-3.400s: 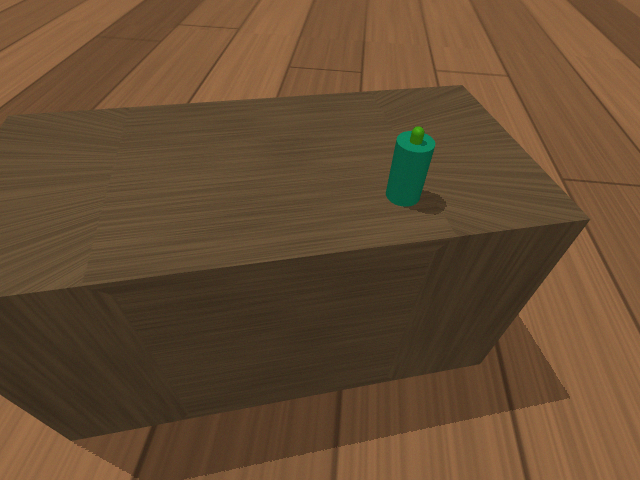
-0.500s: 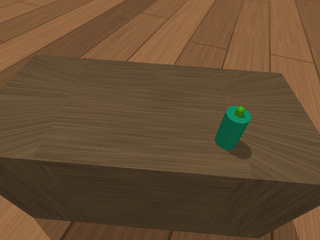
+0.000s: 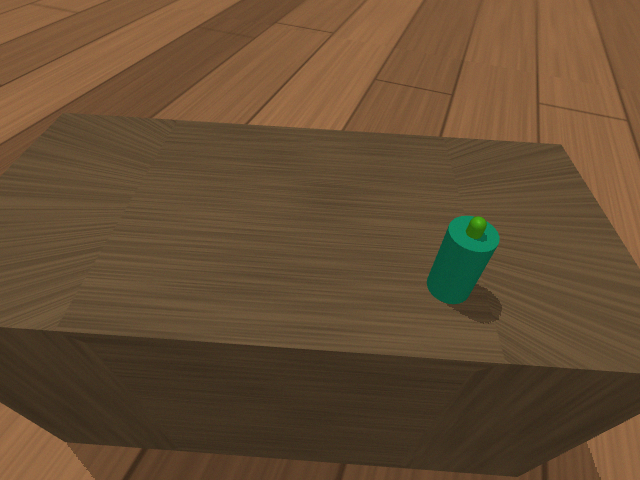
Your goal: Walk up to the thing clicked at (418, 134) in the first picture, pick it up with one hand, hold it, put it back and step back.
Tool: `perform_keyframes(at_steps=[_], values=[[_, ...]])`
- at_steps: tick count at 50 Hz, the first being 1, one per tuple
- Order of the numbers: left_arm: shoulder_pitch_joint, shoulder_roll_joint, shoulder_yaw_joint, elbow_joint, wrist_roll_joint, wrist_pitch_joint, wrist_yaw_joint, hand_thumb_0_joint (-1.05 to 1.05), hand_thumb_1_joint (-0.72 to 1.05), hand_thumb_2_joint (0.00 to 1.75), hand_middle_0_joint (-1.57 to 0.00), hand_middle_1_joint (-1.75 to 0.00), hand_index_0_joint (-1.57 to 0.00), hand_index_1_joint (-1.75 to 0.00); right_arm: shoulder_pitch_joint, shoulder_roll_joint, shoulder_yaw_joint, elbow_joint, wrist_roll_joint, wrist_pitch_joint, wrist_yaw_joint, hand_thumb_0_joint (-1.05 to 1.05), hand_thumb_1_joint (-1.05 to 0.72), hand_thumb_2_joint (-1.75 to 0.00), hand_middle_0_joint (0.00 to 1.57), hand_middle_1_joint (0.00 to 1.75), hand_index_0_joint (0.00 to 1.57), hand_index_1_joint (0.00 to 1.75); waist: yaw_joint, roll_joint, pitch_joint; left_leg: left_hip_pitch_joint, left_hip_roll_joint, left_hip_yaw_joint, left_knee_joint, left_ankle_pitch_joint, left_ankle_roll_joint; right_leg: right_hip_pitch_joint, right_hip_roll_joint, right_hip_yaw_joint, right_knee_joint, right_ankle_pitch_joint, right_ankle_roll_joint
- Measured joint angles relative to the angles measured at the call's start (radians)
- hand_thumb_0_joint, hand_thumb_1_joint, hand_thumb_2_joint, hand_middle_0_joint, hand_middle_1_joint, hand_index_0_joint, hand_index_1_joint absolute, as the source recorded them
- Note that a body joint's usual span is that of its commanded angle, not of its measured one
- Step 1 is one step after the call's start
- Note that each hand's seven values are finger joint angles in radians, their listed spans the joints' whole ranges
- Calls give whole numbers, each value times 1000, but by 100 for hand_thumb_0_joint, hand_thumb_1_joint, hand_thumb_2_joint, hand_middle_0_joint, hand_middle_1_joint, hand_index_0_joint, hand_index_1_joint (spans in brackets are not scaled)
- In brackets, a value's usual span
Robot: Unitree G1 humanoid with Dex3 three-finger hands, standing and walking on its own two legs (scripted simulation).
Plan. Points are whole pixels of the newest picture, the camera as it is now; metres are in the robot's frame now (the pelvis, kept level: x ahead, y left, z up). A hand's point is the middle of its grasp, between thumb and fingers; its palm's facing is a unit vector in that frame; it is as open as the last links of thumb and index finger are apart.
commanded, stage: stand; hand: right
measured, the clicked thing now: (462, 255) +0.47 -0.22 +0.00
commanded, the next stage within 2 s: rise first in 1.98 s
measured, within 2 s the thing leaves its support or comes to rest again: neither
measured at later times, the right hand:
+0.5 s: hand out of the picture +0.08 -0.26 -0.16, palm faces -0.03 +0.94 -0.34, open 7.4 cm
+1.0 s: hand out of the picture +0.07 -0.27 -0.16, palm faces -0.03 +0.94 -0.34, open 7.4 cm
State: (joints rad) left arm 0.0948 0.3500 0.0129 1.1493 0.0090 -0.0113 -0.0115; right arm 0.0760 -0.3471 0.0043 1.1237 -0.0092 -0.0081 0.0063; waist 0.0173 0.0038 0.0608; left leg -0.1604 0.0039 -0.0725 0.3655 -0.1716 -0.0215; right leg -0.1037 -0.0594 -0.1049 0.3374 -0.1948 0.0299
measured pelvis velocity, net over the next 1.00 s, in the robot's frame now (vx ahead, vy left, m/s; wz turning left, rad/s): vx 0.00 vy -0.01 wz -0.02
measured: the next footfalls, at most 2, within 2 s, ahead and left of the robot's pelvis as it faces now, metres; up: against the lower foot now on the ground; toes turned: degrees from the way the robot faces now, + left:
none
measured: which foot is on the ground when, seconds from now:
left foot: down 0.00-1.00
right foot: down 0.00-1.00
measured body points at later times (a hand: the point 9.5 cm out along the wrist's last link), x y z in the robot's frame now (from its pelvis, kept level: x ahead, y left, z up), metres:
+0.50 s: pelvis +0.00 -0.01 +0.00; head +0.01 -0.01 +0.45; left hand +0.08 +0.30 -0.13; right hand +0.08 -0.31 -0.13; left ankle +0.02 +0.13 -0.75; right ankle -0.01 -0.13 -0.75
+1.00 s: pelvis +0.00 -0.01 +0.00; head +0.01 -0.01 +0.45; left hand +0.07 +0.29 -0.13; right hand +0.07 -0.32 -0.13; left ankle +0.02 +0.13 -0.75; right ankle -0.01 -0.13 -0.75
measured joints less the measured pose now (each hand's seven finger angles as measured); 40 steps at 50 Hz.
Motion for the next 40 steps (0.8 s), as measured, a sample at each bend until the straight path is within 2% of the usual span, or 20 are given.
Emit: perform_keyframes(at_steps=[40], values=[[21,2,-9,-16,1,2,-1,1,90,90,-20,-30,-20,-30,31,-11,7,6,-1,3,-2,0,-91,-90,20,30,20,30,-6,7,-10,29,23,11,-32,10,-19,11,22,11,-9,3,-19]])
